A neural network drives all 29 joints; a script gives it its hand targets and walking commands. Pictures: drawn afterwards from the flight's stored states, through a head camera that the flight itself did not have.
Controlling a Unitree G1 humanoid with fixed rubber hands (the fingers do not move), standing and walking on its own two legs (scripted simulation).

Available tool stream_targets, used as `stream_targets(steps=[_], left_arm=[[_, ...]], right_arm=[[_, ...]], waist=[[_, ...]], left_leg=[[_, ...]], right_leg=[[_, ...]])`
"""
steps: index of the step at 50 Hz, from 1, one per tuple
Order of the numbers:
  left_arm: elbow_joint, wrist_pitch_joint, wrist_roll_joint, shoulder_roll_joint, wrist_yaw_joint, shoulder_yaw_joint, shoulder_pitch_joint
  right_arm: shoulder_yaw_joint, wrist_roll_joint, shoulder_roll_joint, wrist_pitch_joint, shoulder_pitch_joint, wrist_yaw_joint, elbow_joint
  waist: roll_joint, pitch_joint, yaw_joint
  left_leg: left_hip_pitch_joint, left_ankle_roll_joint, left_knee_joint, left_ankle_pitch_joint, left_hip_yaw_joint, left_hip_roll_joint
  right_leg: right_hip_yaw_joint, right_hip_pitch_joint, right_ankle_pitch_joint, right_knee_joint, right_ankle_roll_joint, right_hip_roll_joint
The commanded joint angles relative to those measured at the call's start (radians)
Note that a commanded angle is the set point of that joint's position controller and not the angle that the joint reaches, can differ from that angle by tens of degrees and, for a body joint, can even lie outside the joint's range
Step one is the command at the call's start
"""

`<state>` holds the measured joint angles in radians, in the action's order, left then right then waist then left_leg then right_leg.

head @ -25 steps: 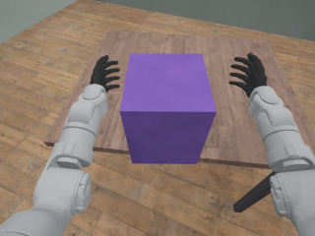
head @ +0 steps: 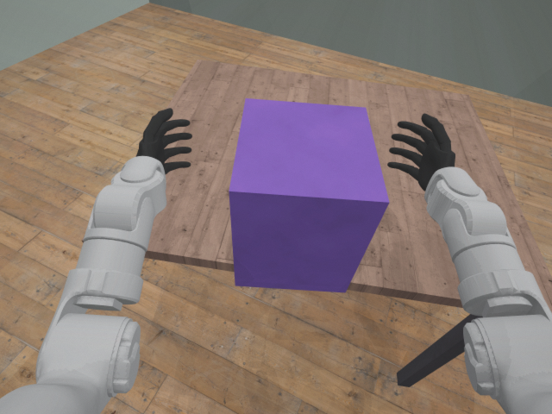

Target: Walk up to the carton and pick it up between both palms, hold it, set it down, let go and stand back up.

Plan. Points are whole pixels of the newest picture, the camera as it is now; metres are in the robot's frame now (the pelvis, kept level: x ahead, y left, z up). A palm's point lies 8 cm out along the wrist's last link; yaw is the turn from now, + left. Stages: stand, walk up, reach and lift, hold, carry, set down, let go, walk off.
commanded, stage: set down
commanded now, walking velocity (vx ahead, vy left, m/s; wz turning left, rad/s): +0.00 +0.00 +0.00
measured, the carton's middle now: (297, 200) +0.44 -0.01 +0.05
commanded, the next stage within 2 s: let go in 1.66 s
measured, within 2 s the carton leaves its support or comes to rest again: neither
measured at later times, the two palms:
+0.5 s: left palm (164, 222) +0.33 +0.18 +0.10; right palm (450, 248) +0.32 -0.22 +0.09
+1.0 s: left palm (163, 276) +0.28 +0.18 +0.04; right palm (448, 310) +0.26 -0.22 +0.04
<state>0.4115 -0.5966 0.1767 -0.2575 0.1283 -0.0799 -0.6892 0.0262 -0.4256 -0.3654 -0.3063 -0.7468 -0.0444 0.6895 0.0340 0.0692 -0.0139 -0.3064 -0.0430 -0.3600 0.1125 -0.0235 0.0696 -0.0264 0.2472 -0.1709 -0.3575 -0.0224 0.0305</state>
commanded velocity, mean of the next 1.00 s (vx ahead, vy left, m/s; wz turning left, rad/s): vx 0.00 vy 0.00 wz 0.00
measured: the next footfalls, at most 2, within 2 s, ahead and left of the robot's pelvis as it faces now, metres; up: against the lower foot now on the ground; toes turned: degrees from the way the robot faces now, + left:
none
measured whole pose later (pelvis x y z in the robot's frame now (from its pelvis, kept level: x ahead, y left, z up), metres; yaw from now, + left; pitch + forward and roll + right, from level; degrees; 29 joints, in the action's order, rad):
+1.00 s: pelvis +0.03 +0.00 +0.00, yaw -2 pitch +0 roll +0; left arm 0.01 -0.18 0.12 -0.11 0.08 -0.02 0.12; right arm 0.01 -0.25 -0.27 0.01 0.17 -0.01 0.09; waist 0.01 -0.04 -0.01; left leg -0.13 -0.04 -0.26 0.13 -0.08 0.06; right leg 0.02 0.10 -0.19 -0.30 -0.02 0.02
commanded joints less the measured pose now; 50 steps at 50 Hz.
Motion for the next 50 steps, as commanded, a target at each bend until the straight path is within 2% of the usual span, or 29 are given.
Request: stream_targets(steps=[1, 7, 8, 9, 10, 12, 13, 14, 15, 16, 20, 22, 25, 26, 27, 30, 31, 33, 35, 41, 42, 46, 50], left_arm=[[-0.430, 0.030, -0.027, -0.083, 0.004, -0.030, -0.350], [-0.601, 0.031, -0.026, -0.050, 0.016, -0.036, -0.220], [-0.615, 0.029, -0.029, -0.030, 0.020, -0.033, -0.185], [-0.646, 0.031, -0.035, -0.018, 0.021, -0.033, -0.133], [-0.658, 0.032, -0.034, -0.012, 0.021, -0.030, -0.120], [-0.684, 0.023, -0.052, -0.005, 0.021, -0.037, -0.041], [-0.680, 0.019, -0.048, -0.006, 0.018, -0.042, -0.023], [-0.671, 0.014, -0.063, 0.015, 0.014, -0.051, 0.058], [-0.709, 0.016, -0.060, 0.023, 0.011, -0.052, 0.064], [-0.701, 0.013, -0.068, 0.033, 0.009, -0.055, 0.143], [-0.715, 0.033, -0.090, 0.047, -0.029, -0.068, 0.278], [-0.733, 0.059, -0.100, 0.051, -0.039, -0.083, 0.328], [-0.755, 0.122, -0.078, 0.053, -0.042, -0.057, 0.340], [-0.757, 0.148, -0.072, 0.054, -0.036, -0.049, 0.354], [-0.752, 0.174, -0.067, 0.052, -0.034, -0.042, 0.367], [-0.753, 0.252, -0.051, 0.068, -0.024, -0.003, 0.376], [-0.757, 0.271, -0.040, 0.066, -0.019, 0.013, 0.377], [-0.739, 0.306, -0.036, 0.070, -0.019, 0.031, 0.417], [-0.731, 0.328, -0.036, 0.056, -0.016, 0.033, 0.452], [-0.638, 0.383, -0.054, 0.051, -0.042, 0.018, 0.617], [-0.650, 0.398, -0.052, 0.049, -0.043, 0.016, 0.615], [-0.607, 0.474, -0.059, 0.041, -0.042, 0.009, 0.673], [-0.588, 0.571, -0.048, 0.044, -0.027, 0.035, 0.700]], right_arm=[[-0.135, 0.015, -0.247, 0.076, -0.355, 0.007, -0.335], [-0.144, 0.019, -0.242, 0.106, -0.270, 0.024, -0.495], [-0.144, 0.020, -0.236, 0.108, -0.230, 0.027, -0.514], [-0.131, 0.018, -0.230, 0.112, -0.172, 0.030, -0.520], [-0.125, 0.021, -0.224, 0.111, -0.181, 0.034, -0.558], [-0.118, 0.022, -0.225, 0.108, -0.102, 0.036, -0.571], [-0.116, 0.023, -0.236, 0.107, -0.097, 0.038, -0.587], [-0.102, 0.023, -0.226, 0.106, -0.038, 0.039, -0.590], [-0.100, 0.027, -0.217, 0.111, -0.032, 0.036, -0.640], [-0.100, 0.031, -0.217, 0.115, 0.030, 0.036, -0.637], [-0.066, 0.045, -0.160, 0.132, 0.169, 0.024, -0.700], [-0.065, 0.073, -0.143, 0.147, 0.224, 0.015, -0.753], [-0.100, 0.105, -0.122, 0.176, 0.299, 0.013, -0.808], [-0.097, 0.112, -0.103, 0.190, 0.328, 0.014, -0.834], [-0.110, 0.119, -0.093, 0.200, 0.359, 0.015, -0.839], [-0.119, 0.136, -0.072, 0.240, 0.406, 0.021, -0.863], [-0.128, 0.141, -0.065, 0.246, 0.431, 0.021, -0.855], [-0.125, 0.151, -0.044, 0.261, 0.488, 0.020, -0.865], [-0.126, 0.158, -0.047, 0.275, 0.517, 0.015, -0.857], [-0.077, 0.163, -0.026, 0.310, 0.665, 0.018, -0.824], [-0.074, 0.167, -0.027, 0.319, 0.680, 0.018, -0.818], [-0.082, 0.178, -0.035, 0.371, 0.744, 0.030, -0.822], [-0.083, 0.192, -0.005, 0.424, 0.764, 0.052, -0.851]], waist=[[-0.086, 0.498, 0.050], [-0.068, 0.524, 0.033], [-0.075, 0.515, 0.040], [-0.076, 0.499, 0.019], [-0.052, 0.485, 0.016], [-0.052, 0.470, 0.017], [-0.030, 0.465, 0.009], [-0.012, 0.450, 0.006], [0.004, 0.447, 0.002], [-0.001, 0.435, 0.003], [0.045, 0.328, -0.005], [0.058, 0.293, -0.011], [0.058, 0.253, 0.004], [0.049, 0.245, -0.001], [0.037, 0.241, 0.013], [0.005, 0.237, 0.009], [-0.016, 0.236, 0.025], [-0.009, 0.230, 0.020], [-0.028, 0.229, 0.022], [0.036, 0.147, 0.007], [0.025, 0.139, -0.002], [0.050, 0.130, -0.020], [0.043, 0.135, -0.023]], left_leg=[[0.427, -0.002, -0.023, -0.219, -0.004, -0.095], [0.439, 0.002, -0.021, -0.244, -0.008, -0.093], [0.439, 0.001, -0.015, -0.232, 0.000, -0.090], [0.436, 0.006, -0.005, -0.222, 0.000, -0.088], [0.422, 0.010, -0.002, -0.207, 0.000, -0.086], [0.434, 0.009, 0.015, -0.212, -0.003, -0.088], [0.420, 0.013, 0.016, -0.208, -0.007, -0.090], [0.424, 0.018, 0.020, -0.213, -0.005, -0.087], [0.411, 0.017, 0.023, -0.218, -0.007, -0.093], [0.420, 0.016, 0.025, -0.227, -0.011, -0.093], [0.381, 0.027, 0.050, -0.216, -0.027, -0.104], [0.377, 0.030, 0.065, -0.193, -0.035, -0.105], [0.372, 0.024, 0.072, -0.149, -0.040, -0.104], [0.372, 0.025, 0.071, -0.141, -0.036, -0.103], [0.383, 0.025, 0.074, -0.143, -0.038, -0.101], [0.392, 0.021, 0.069, -0.131, -0.032, -0.093], [0.405, 0.019, 0.065, -0.136, -0.029, -0.092], [0.402, 0.022, 0.063, -0.151, -0.027, -0.091], [0.412, 0.023, 0.049, -0.156, -0.023, -0.089], [0.381, 0.035, 0.070, -0.148, -0.019, -0.100], [0.376, 0.037, 0.072, -0.148, -0.021, -0.103], [0.379, 0.039, 0.075, -0.151, -0.016, -0.094], [0.367, 0.042, 0.073, -0.142, -0.017, -0.089]], right_leg=[[0.004, -0.027, 0.307, 0.046, 0.053, 0.053], [0.007, -0.026, 0.319, 0.041, 0.047, 0.047], [0.008, -0.029, 0.317, 0.042, 0.047, 0.050], [0.007, -0.045, 0.310, 0.046, 0.044, 0.045], [0.009, -0.040, 0.303, 0.048, 0.048, 0.043], [0.011, -0.044, 0.310, 0.057, 0.051, 0.045], [0.012, -0.044, 0.302, 0.057, 0.050, 0.046], [0.011, -0.061, 0.317, 0.057, 0.054, 0.045], [0.018, -0.066, 0.322, 0.057, 0.060, 0.045], [0.021, -0.073, 0.339, 0.058, 0.056, 0.043], [0.024, -0.115, 0.352, 0.070, 0.069, 0.042], [0.034, -0.125, 0.347, 0.075, 0.076, 0.040], [0.038, -0.088, 0.283, 0.093, 0.066, 0.032], [0.049, -0.076, 0.264, 0.097, 0.060, 0.027], [0.047, -0.061, 0.268, 0.102, 0.059, 0.026], [0.053, -0.034, 0.232, 0.108, 0.045, 0.017], [0.059, -0.012, 0.227, 0.108, 0.042, 0.016], [0.061, -0.005, 0.236, 0.107, 0.041, 0.008], [0.069, -0.015, 0.260, 0.108, 0.036, 0.007], [0.074, -0.081, 0.321, 0.117, 0.060, 0.003], [0.078, -0.086, 0.324, 0.114, 0.064, -0.001], [0.083, -0.090, 0.315, 0.112, 0.060, -0.004], [0.085, -0.052, 0.264, 0.111, 0.048, -0.006]])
